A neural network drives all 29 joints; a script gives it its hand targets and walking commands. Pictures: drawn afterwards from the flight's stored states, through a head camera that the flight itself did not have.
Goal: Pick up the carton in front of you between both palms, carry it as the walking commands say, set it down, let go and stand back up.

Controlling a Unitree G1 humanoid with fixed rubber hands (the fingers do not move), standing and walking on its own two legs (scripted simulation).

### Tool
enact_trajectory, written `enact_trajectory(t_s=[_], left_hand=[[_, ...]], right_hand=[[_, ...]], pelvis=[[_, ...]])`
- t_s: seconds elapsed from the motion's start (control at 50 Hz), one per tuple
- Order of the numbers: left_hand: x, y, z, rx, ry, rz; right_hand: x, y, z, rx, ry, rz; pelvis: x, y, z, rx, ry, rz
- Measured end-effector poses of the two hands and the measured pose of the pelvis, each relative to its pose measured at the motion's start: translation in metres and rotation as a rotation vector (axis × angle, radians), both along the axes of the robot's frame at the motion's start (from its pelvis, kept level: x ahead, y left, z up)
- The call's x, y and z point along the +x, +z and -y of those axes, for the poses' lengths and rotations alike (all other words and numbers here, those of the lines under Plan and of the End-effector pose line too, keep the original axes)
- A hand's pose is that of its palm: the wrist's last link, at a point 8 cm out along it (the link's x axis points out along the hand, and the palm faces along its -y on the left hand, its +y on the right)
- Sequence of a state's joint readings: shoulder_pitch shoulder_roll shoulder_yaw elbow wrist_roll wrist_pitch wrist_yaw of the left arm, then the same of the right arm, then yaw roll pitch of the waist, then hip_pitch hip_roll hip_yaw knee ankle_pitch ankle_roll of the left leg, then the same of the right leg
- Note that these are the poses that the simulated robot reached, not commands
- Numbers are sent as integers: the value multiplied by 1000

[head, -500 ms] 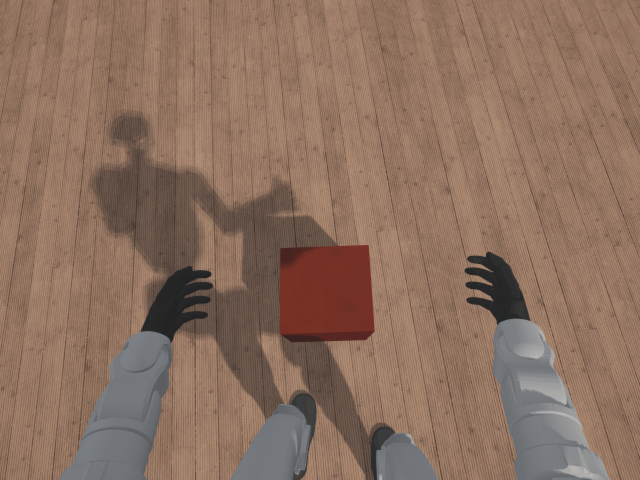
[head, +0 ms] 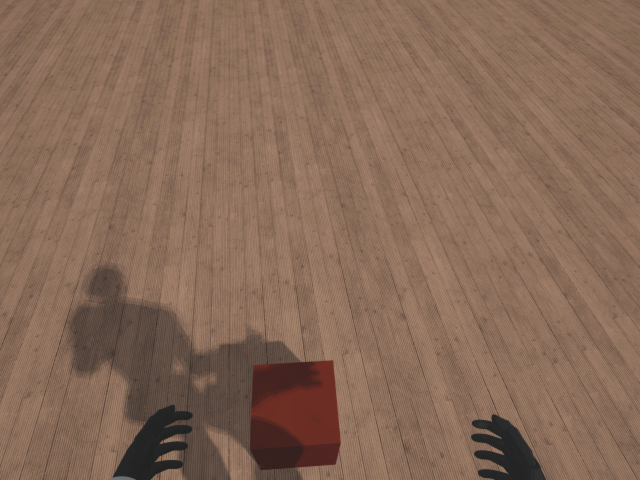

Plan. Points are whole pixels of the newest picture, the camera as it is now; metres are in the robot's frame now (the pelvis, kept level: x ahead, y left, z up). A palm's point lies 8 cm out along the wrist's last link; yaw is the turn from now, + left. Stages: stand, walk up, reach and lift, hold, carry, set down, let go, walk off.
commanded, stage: let go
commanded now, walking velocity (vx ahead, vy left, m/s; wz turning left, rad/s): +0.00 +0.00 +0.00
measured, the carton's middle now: (295, 416) +0.39 +0.08 -0.65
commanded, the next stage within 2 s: stand in 0.38 s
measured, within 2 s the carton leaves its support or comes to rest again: neither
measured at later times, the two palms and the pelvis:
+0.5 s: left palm (102, 478) +0.15 +0.28 -0.08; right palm out of the picture +0.15 -0.25 -0.08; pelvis +0.00 +0.01 -0.01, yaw +0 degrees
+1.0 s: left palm out of the picture +0.14 +0.32 -0.10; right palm out of the picture +0.13 -0.26 -0.08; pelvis +0.01 +0.03 +0.00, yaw -1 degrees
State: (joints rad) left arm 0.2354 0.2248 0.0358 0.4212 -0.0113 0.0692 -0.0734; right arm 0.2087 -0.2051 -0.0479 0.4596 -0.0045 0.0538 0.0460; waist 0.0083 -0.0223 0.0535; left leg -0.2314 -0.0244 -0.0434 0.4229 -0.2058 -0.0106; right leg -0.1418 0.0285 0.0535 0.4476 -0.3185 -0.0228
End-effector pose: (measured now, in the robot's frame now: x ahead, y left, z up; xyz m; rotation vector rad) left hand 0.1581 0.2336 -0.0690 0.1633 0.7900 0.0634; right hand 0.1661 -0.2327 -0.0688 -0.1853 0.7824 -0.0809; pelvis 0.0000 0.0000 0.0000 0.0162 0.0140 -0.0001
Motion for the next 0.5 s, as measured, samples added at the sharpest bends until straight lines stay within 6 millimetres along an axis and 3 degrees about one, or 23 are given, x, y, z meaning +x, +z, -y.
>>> enact_trajectory(t_s=[0.1, 0.22, 0.4, 0.5], left_hand=[[6, 0, 7, -1, -14, 3], [5, 0, 6, 13, -11, -13], [1, 3, -16, 73, 37, -24], [-5, -10, -42, 135, 44, -27]], right_hand=[[-11, 5, 7, 3, -9, -10], [-10, 4, 4, 10, -7, -7], [-9, -3, -8, -18, -3, -6], [-21, -9, 14, -136, -19, -72]], pelvis=[[-1, 0, 4, 2, -3, 51], [-1, -1, 3, 1, -4, 81], [-1, -4, -6, -5, 3, 76], [0, -6, -12, -15, -3, 37]])
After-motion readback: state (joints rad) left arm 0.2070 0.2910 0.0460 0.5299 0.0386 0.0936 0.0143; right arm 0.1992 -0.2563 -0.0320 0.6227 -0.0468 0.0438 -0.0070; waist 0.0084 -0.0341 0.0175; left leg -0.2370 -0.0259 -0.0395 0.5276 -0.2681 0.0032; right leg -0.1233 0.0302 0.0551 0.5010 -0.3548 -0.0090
